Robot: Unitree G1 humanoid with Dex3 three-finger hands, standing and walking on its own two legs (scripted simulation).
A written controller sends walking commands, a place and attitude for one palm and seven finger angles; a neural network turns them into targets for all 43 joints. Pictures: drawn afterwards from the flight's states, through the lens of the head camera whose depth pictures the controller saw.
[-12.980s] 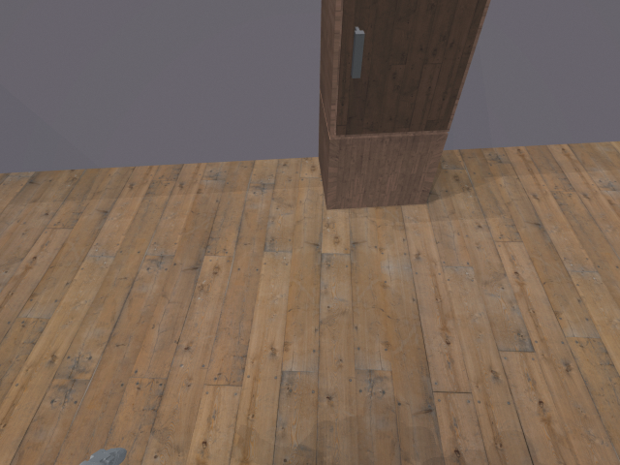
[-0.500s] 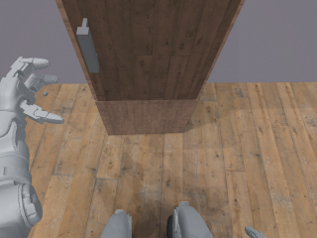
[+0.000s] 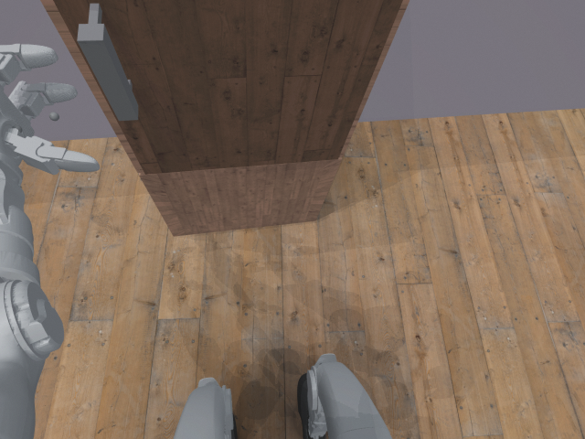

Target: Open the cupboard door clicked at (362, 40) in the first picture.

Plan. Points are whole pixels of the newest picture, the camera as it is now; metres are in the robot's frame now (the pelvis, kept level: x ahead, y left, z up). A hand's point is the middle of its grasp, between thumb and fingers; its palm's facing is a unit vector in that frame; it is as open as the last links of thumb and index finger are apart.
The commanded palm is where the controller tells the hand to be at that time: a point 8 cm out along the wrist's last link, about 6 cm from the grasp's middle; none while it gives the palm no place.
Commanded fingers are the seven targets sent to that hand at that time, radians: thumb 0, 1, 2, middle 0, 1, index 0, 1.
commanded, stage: move the hooked fingers beside the handle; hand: left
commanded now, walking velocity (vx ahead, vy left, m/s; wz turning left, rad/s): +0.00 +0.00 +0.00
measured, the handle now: (112, 65) +0.60 +0.19 +0.06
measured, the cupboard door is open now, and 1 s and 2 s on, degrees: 0 0 0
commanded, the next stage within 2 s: slide the fingers in behind the handle in 0.96 s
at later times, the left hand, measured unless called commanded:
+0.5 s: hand (48, 106) +0.54 +0.26 +0.06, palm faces +0.05 -1.00 -0.02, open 14.0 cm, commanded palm +0.52 +0.30 +0.06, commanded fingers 0.00 -0.50 0.30 -0.30 -1.20 -0.30 -1.20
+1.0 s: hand (59, 105) +0.54 +0.25 +0.06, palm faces +0.04 -1.00 -0.02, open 14.0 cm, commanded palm +0.52 +0.29 +0.06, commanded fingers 0.00 -0.50 0.30 -0.30 -1.20 -0.30 -1.20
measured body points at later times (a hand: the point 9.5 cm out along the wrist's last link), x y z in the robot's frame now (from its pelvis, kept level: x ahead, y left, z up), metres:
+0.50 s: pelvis +0.00 +0.01 -0.01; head +0.18 +0.04 +0.40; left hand +0.53 +0.32 +0.06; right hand -0.01 -0.26 -0.10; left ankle -0.01 +0.11 -0.65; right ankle +0.05 -0.13 -0.65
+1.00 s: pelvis +0.01 +0.01 +0.00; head +0.18 +0.05 +0.41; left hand +0.53 +0.31 +0.06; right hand +0.00 -0.25 -0.11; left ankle -0.01 +0.11 -0.65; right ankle +0.05 -0.13 -0.65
